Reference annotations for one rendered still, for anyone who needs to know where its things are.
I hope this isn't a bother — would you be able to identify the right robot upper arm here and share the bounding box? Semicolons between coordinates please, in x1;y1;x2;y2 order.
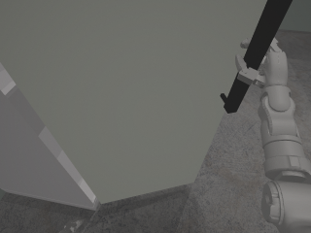
260;180;311;233

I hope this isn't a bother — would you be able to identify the robot right forearm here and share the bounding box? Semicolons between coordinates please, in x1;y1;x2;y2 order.
258;85;311;184

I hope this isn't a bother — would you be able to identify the robot left hand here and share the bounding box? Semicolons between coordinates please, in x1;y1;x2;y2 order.
59;216;84;233

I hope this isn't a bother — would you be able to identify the handle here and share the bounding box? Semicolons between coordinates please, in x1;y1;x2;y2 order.
220;0;293;114

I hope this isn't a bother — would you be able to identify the robot right hand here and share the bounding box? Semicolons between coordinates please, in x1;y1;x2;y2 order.
235;37;288;92

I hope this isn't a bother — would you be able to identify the fridge door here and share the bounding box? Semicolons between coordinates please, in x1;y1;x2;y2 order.
0;0;267;204

